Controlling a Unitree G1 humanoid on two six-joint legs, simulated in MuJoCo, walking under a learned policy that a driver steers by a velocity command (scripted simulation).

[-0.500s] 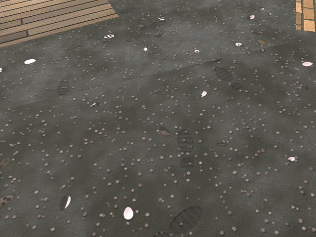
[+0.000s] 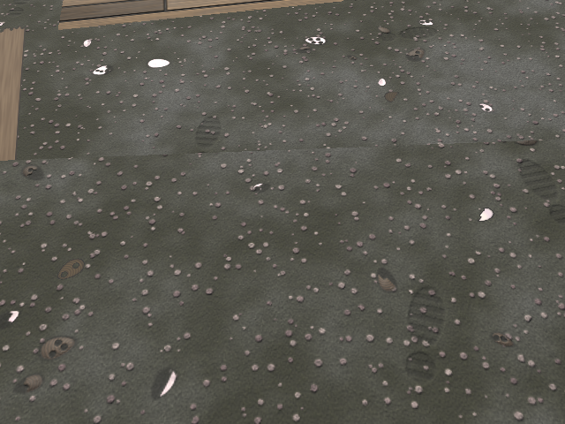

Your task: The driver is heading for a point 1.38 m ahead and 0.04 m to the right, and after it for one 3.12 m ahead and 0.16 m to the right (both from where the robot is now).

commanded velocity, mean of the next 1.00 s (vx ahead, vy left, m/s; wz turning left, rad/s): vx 0.50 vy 0.00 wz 0.19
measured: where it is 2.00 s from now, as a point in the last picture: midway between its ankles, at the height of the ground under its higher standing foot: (298, 219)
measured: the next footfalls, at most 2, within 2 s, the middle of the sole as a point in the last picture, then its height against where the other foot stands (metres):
right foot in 0.36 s outside the picture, level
left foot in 0.88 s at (233, 348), level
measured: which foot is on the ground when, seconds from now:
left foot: down 0.00-0.40, up 0.42-0.86, down 0.88-1.00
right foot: up 0.00-0.34, down 0.36-0.90, up 0.92-1.00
